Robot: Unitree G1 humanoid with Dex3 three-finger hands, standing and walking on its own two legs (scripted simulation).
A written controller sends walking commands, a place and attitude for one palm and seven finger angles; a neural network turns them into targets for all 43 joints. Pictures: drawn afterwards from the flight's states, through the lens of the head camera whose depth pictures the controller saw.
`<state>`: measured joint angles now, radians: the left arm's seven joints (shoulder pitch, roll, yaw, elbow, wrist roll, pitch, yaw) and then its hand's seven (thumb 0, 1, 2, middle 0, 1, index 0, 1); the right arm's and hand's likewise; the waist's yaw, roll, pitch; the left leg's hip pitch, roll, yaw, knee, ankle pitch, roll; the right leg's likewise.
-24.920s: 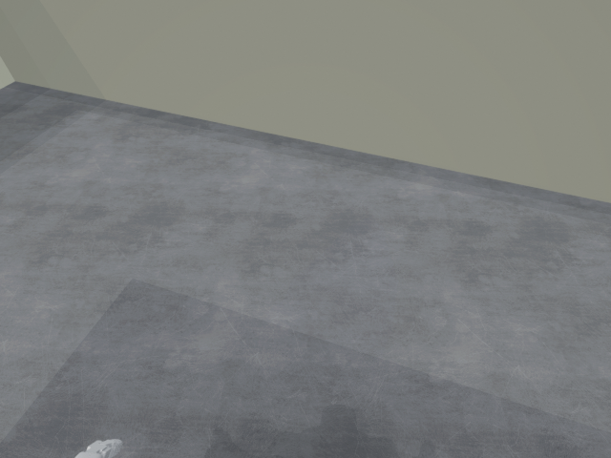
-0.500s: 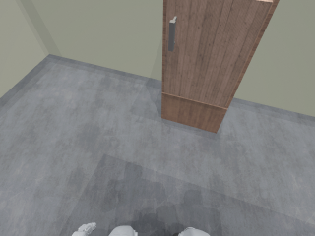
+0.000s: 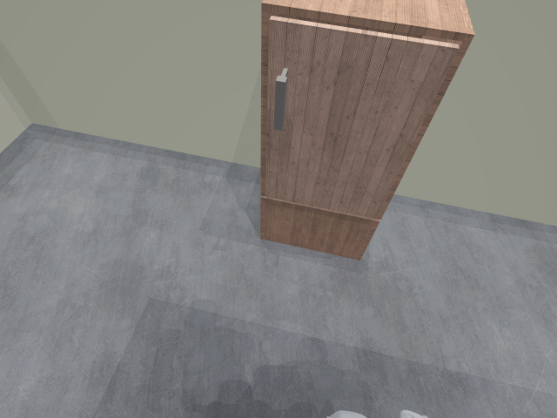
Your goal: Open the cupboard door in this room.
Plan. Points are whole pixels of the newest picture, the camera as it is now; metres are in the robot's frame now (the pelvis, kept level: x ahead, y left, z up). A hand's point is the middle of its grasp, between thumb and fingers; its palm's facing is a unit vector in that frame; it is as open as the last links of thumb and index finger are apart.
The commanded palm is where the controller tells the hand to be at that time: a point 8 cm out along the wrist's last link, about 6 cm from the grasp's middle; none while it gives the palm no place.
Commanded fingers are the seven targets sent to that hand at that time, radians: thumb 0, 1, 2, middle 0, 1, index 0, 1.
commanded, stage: take the last steps up to it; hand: left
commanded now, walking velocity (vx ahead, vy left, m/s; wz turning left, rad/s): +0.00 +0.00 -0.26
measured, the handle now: (281, 99) +0.79 +0.07 -0.03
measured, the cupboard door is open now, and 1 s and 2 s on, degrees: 0 0 0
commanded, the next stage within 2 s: come to a stop and stand still in 0.78 s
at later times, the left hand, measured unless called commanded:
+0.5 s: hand out of the picture +0.07 +0.13 -0.17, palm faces -0.03 -0.99 -0.16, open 7.4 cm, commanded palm none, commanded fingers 0.00 0.90 0.90 -0.20 -0.30 -0.20 -0.30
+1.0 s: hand (234, 306) +0.32 +0.12 -0.17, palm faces -0.11 -0.96 -0.24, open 7.3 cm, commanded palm none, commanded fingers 0.00 0.90 0.90 -0.20 -0.30 -0.20 -0.30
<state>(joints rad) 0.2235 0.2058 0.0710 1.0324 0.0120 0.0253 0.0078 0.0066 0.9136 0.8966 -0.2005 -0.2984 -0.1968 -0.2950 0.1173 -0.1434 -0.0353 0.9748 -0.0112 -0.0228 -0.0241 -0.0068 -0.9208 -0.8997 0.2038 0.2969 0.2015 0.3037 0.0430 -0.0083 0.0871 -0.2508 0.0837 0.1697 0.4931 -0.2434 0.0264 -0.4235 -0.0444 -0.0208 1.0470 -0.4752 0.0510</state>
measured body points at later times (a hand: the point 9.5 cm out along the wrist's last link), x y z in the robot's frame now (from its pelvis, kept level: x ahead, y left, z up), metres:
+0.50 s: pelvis +0.07 -0.04 +0.00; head +0.09 -0.04 +0.45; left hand +0.07 +0.18 -0.16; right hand +0.08 -0.28 -0.16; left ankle +0.12 +0.09 -0.71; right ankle +0.00 -0.14 -0.74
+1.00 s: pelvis +0.22 -0.06 -0.01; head +0.24 -0.08 +0.43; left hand +0.33 +0.17 -0.15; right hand +0.14 -0.26 -0.18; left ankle +0.16 +0.08 -0.74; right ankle +0.25 -0.17 -0.74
